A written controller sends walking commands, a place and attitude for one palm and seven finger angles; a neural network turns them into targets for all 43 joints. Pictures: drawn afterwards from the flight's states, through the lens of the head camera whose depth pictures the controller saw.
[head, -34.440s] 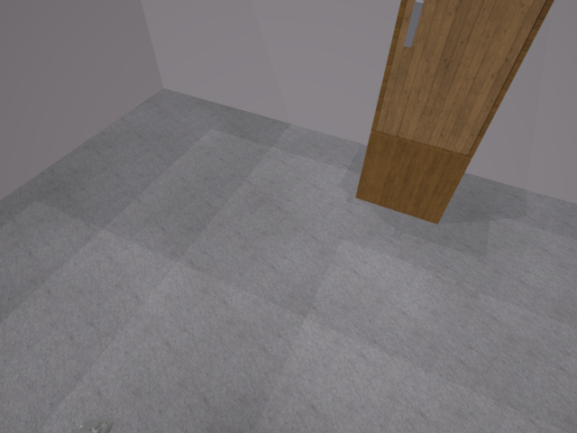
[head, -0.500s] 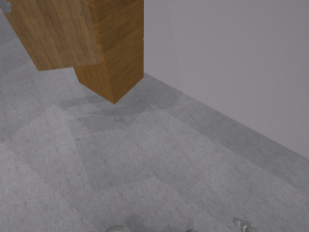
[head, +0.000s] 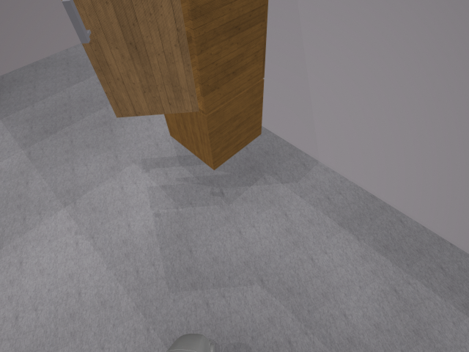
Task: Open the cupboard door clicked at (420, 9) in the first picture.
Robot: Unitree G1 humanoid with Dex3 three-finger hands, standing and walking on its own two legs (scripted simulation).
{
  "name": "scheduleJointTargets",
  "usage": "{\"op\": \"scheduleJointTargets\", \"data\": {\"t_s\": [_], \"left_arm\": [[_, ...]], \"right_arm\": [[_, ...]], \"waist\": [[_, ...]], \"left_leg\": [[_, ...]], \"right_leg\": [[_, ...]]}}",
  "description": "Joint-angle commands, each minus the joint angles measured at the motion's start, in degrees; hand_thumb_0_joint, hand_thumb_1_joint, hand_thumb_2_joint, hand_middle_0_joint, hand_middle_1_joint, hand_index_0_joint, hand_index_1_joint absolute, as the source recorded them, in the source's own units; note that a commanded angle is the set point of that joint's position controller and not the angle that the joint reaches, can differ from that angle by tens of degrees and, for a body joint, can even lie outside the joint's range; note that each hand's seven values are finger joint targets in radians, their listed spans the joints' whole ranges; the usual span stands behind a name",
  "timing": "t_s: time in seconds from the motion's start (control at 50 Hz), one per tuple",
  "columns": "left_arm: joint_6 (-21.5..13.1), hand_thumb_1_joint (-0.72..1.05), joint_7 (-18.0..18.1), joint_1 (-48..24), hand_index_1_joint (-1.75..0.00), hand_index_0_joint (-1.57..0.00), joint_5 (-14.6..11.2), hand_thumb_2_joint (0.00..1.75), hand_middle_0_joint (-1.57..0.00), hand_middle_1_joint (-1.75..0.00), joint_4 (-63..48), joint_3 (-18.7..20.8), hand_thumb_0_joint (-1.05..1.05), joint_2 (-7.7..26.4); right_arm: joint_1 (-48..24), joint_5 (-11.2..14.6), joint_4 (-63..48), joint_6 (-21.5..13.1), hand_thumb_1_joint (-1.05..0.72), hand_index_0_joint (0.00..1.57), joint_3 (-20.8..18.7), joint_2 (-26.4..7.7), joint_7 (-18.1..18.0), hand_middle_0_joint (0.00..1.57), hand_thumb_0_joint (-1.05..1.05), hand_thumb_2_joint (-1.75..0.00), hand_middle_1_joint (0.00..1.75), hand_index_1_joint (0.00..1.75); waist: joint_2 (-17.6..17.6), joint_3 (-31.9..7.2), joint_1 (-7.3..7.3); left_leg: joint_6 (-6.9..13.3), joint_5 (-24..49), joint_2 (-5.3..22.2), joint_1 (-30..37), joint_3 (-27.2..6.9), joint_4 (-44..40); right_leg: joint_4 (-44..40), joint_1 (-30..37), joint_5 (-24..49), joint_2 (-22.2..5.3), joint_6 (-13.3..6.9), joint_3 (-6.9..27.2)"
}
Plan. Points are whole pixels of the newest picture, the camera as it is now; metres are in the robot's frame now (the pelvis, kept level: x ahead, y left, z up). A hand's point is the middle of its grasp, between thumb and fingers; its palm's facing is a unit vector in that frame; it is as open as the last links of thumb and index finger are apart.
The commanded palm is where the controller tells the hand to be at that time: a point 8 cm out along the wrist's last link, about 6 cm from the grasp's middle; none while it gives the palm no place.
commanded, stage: take the last steps up to it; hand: left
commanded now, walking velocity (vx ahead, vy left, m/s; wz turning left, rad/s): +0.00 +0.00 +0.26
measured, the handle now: (78, 18) +1.01 +0.54 +0.08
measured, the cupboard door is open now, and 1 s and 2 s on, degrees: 49 49 49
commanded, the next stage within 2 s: come to a stop and stand still in 1.46 s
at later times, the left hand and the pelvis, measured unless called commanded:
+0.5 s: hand out of the picture +0.10 +0.24 -0.16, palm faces +0.15 -0.97 -0.20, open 7.4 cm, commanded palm none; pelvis +0.06 +0.04 +0.00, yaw +7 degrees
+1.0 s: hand out of the picture +0.11 +0.26 -0.17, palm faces +0.33 -0.93 -0.18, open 7.3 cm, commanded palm none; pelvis +0.21 +0.11 +0.00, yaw +14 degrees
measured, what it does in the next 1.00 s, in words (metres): walks ahead: left foot, then right foot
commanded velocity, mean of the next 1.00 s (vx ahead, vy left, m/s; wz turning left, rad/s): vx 0.29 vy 0.14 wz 0.12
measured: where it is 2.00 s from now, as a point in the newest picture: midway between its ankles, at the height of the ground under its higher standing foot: (194, 284)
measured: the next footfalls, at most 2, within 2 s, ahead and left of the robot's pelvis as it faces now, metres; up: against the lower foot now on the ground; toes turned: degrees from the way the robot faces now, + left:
left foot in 0.20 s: +0.03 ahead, +0.13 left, +0.00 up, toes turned +9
right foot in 0.60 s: +0.20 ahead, -0.07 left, +0.00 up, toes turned +0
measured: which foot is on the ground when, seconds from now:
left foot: up 0.00-0.18, down 0.20-0.60, up 0.62-1.00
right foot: down 0.00-0.20, up 0.22-0.58, down 0.60-1.00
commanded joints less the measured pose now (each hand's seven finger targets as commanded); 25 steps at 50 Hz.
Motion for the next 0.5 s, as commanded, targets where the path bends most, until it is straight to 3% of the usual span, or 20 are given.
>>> {"op": "scheduleJointTargets", "data": {"t_s": [0.0, 0.02, 0.06, 0.12, 0.14, 0.16, 0.18, 0.2, 0.22, 0.28, 0.32, 0.34, 0.42, 0.48], "left_arm": [[-1.2, 0.90, 0.2, 4.0, -0.30, -0.20, 0.1, 0.90, -0.20, -0.30, -1.8, 3.3, 0.00, 11.7], [-1.2, 0.90, 0.1, 5.6, -0.30, -0.20, 0.2, 0.90, -0.20, -0.30, -0.9, 3.3, 0.00, 11.8], [-1.3, 0.90, 0.0, 6.8, -0.30, -0.20, 0.2, 0.90, -0.20, -0.30, 0.2, 3.7, 0.00, 12.8], [-1.2, 0.90, -0.7, 5.2, -0.30, -0.20, -0.3, 0.90, -0.20, -0.30, 0.7, 4.2, 0.00, 13.5], [-1.0, 0.90, -1.0, 3.8, -0.30, -0.20, -0.4, 0.90, -0.20, -0.30, 0.7, 4.2, 0.00, 12.8], [-0.7, 0.90, -1.5, 2.8, -0.30, -0.20, -0.8, 0.90, -0.20, -0.30, -0.6, 4.1, 0.00, 10.5], [-0.6, 0.90, -2.0, 0.6, -0.30, -0.20, -0.8, 0.90, -0.20, -0.30, -3.0, 3.1, 0.00, 6.8], [-0.3, 0.90, -1.7, -6.0, -0.30, -0.20, 0.1, 0.90, -0.20, -0.30, -4.3, 2.5, 0.00, 7.4], [-0.4, 0.90, -1.9, -8.5, -0.30, -0.20, 0.0, 0.90, -0.20, -0.30, -4.5, 2.8, 0.00, 6.8], [-0.9, 0.90, -3.1, -3.9, -0.30, -0.20, 0.0, 0.90, -0.20, -0.30, -1.0, 2.8, 0.00, 6.6], [-0.7, 0.90, -3.1, -2.4, -0.30, -0.20, -0.1, 0.90, -0.20, -0.30, 0.0, 2.5, 0.00, 5.9], [-0.9, 0.90, -3.1, -2.5, -0.30, -0.20, -0.1, 0.90, -0.20, -0.30, 0.2, 2.3, 0.00, 5.8], [-0.9, 0.90, -3.1, -5.7, -0.30, -0.20, -0.3, 0.90, -0.20, -0.30, -0.9, 1.8, 0.00, 4.6], [-1.2, 0.90, -3.1, -6.7, -0.30, -0.20, -0.2, 0.90, -0.20, -0.30, -1.3, 1.8, 0.00, 4.3]], "right_arm": [[-2.9, 0.3, -3.5, -1.7, -0.90, 0.20, 0.4, -0.8, 0.0, 0.20, 0.00, -0.90, 0.30, 0.30], [-3.8, 0.3, -3.6, -2.0, -0.90, 0.20, 0.7, -0.3, -0.1, 0.20, 0.00, -0.90, 0.30, 0.30], [-3.1, 0.3, -3.4, -2.5, -0.90, 0.20, 1.0, -0.3, 0.0, 0.20, 0.00, -0.90, 0.30, 0.30], [0.7, -0.1, -2.2, -3.4, -0.90, 0.20, 1.1, -1.6, 0.0, 0.20, 0.00, -0.90, 0.30, 0.30], [3.2, -0.2, -1.6, -3.8, -0.90, 0.20, 0.8, -3.0, 0.1, 0.20, 0.00, -0.90, 0.30, 0.30], [7.0, -0.7, -1.1, -4.2, -0.90, 0.20, -0.2, -7.0, -0.3, 0.20, 0.00, -0.90, 0.30, 0.30], [11.9, -1.3, -0.3, -4.1, -0.90, 0.20, -1.3, -11.7, -0.7, 0.20, 0.00, -0.90, 0.30, 0.30], [14.9, -1.1, 1.1, -4.1, -0.90, 0.20, -1.2, -11.5, -1.3, 0.20, 0.00, -0.90, 0.30, 0.30], [13.9, -1.1, 0.8, -4.4, -0.90, 0.20, -0.9, -10.1, -1.8, 0.20, 0.00, -0.90, 0.30, 0.30], [9.0, -0.7, -0.7, -6.1, -0.90, 0.20, 0.7, -5.9, -2.1, 0.20, 0.00, -0.90, 0.30, 0.30], [10.2, -0.4, 0.0, -6.9, -0.90, 0.20, 1.0, -5.6, -2.1, 0.20, 0.00, -0.90, 0.30, 0.30], [10.5, -0.3, 0.4, -7.1, -0.90, 0.20, 1.0, -5.5, -2.1, 0.20, 0.00, -0.90, 0.30, 0.30], [12.5, -0.5, 1.9, -6.8, -0.90, 0.20, 0.9, -5.3, -1.8, 0.20, 0.00, -0.90, 0.30, 0.30], [13.5, -0.7, 3.0, -6.6, -0.90, 0.20, 0.9, -5.3, -1.6, 0.20, 0.00, -0.90, 0.30, 0.30]], "waist": [[-10.5, -4.9, 2.82], [-10.5, -5.2, 3.73], [-11.4, -6.1, 4.05], [-10.2, -5.8, 2.14], [-6.6, -5.8, 0.50], [4.5, -6.6, -1.70], [17.9, -6.1, -3.76], [15.8, -4.5, -6.15], [13.5, -2.6, -4.88], [5.8, -1.6, -0.43], [3.7, -2.6, 0.33], [4.5, -2.8, 0.35], [4.7, -1.3, -0.07], [5.3, -0.2, -0.04]], "left_leg": [[-0.5, -1.8, 0.7, 0.6, 2.7, -11.2], [-0.2, -2.4, 0.3, 1.7, 3.3, -15.1], [0.1, -1.7, 0.2, 3.3, 4.2, -20.7], [1.1, 4.6, -0.4, 12.9, 6.3, -32.5], [2.1, 6.8, 0.7, 19.1, 5.1, -38.6], [6.3, 6.2, 8.4, 26.3, -5.8, -42.5], [13.1, 8.0, 20.3, 31.4, -22.2, -47.4], [16.1, 3.4, 21.6, 27.2, -24.8, -50.2], [16.6, 0.9, 20.3, 24.7, -24.7, -51.1], [13.8, 10.9, 14.9, 22.4, -14.5, -51.1], [13.7, 19.2, 13.1, 23.1, -10.7, -50.7], [13.8, 21.4, 12.7, 23.8, -9.5, -50.5], [14.2, 19.8, 12.1, 20.9, -7.4, -50.6], [14.0, 18.9, 11.9, 18.3, -7.7, -49.2]], "right_leg": [[-9.9, 6.6, 28.0, -14.0, -6.2, 6.9], [-9.1, 7.7, 30.6, -14.0, -6.6, 7.9], [-9.2, 9.6, 26.5, -15.5, -6.5, 9.1], [-7.9, 3.5, 11.0, -14.9, -4.2, 7.4], [-4.2, -2.0, 3.2, -13.5, -2.1, 5.4], [5.4, -11.5, -5.9, -7.8, 0.9, 0.3], [19.9, -23.5, -18.7, -0.6, 3.3, -3.8], [28.7, -26.3, -19.5, -0.7, 2.1, 1.9], [34.0, -29.1, -15.5, -1.3, 1.7, 4.8], [35.5, -26.4, -4.5, -2.6, 1.8, 5.9], [32.2, -24.3, -2.2, -2.2, 2.2, 5.0], [29.9, -23.5, -1.9, -2.1, 2.4, 4.4], [17.0, -17.9, -1.4, -1.3, 2.7, 2.6], [10.7, -12.2, -0.8, 0.4, 2.4, 1.2]]}}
